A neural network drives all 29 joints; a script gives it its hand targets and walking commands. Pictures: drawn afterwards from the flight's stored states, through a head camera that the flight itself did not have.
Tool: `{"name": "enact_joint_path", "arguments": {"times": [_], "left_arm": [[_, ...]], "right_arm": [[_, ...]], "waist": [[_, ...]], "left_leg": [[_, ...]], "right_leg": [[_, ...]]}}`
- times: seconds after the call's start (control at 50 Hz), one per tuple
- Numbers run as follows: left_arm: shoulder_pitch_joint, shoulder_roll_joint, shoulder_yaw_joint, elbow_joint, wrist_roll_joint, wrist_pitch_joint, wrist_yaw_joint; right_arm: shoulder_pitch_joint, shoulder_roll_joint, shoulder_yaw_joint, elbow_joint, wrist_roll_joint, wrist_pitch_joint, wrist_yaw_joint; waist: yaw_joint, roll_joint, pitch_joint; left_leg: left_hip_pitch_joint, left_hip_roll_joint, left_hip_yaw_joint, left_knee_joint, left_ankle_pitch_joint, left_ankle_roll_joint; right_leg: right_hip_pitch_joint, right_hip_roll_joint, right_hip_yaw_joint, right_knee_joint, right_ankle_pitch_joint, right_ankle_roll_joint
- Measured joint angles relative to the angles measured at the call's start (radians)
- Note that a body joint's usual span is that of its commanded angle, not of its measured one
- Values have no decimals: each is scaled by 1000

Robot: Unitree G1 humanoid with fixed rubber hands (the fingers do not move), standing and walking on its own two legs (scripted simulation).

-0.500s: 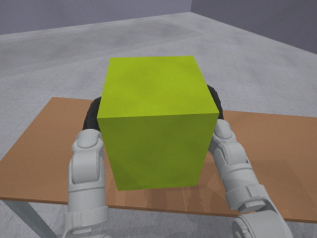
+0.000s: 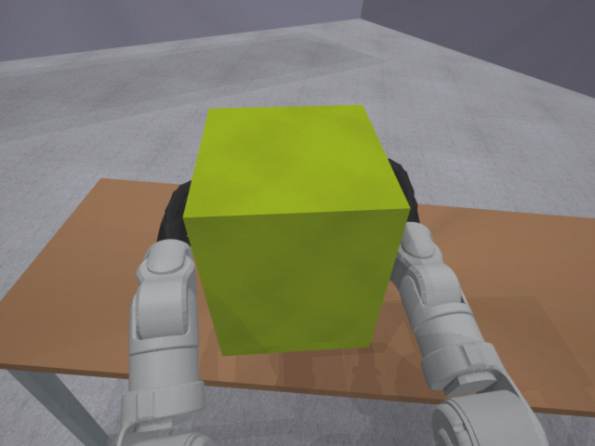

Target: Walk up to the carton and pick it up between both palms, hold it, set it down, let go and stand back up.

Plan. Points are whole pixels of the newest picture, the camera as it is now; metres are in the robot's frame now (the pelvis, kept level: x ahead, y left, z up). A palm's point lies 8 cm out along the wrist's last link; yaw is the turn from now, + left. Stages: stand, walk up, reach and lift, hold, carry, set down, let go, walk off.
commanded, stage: hold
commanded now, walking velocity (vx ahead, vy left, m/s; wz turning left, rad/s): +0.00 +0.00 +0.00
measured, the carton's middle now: (291, 231) +0.37 +0.00 +0.15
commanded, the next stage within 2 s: none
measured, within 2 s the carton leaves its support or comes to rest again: neither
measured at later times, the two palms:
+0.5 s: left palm (174, 239) +0.36 +0.15 +0.15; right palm (399, 215) +0.37 -0.15 +0.17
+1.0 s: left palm (175, 237) +0.36 +0.15 +0.16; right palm (401, 216) +0.36 -0.15 +0.18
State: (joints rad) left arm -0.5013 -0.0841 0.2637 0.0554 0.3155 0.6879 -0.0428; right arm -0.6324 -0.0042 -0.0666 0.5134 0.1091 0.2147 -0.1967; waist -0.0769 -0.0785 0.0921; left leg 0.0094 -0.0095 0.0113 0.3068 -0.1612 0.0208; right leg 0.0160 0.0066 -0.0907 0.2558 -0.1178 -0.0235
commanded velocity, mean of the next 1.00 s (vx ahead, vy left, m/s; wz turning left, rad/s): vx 0.00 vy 0.00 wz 0.00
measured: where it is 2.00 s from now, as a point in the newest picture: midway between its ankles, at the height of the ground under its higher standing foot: outside the picture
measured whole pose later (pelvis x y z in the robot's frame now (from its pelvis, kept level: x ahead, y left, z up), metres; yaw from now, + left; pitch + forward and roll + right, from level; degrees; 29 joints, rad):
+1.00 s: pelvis +0.00 +0.00 +0.00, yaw +0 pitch -9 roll -1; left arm -0.51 -0.09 0.27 0.05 0.32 0.70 -0.04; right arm -0.64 -0.01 -0.07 0.52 0.11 0.22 -0.19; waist -0.08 -0.08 0.08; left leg 0.02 -0.01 0.02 0.31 -0.17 0.02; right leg 0.03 0.01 -0.08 0.25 -0.12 -0.02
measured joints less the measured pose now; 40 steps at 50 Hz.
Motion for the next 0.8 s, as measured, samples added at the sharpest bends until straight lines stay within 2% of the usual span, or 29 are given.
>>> {"name": "enact_joint_path", "arguments": {"times": [0.26,0.36,0.46,0.68,0.8], "left_arm": [[12,-4,-10,-32,7,4,6],[-4,-13,5,-10,18,20,2],[-3,-6,4,-6,3,5,1],[27,-2,1,-49,3,18,-2],[11,-9,-3,-23,9,14,3]], "right_arm": [[3,-6,9,-12,16,-8,2],[-3,-6,2,20,4,-6,6],[0,-6,6,-3,6,0,-1],[3,-3,26,-15,23,8,-6],[13,-3,10,-14,7,5,-2]], "waist": [[-3,-6,0],[3,-2,7],[6,-1,0],[-5,-7,2],[-2,-2,-3]], "left_leg": [[13,3,5,4,-8,-1],[21,3,5,2,-8,0],[7,1,2,-1,-4,-1],[16,2,-1,4,-9,-1],[14,-2,1,3,-8,3]], "right_leg": [[13,3,5,-1,-3,0],[19,3,5,2,-6,-1],[5,1,2,2,-5,-1],[20,3,0,-5,-4,0],[13,-1,2,2,-6,3]]}}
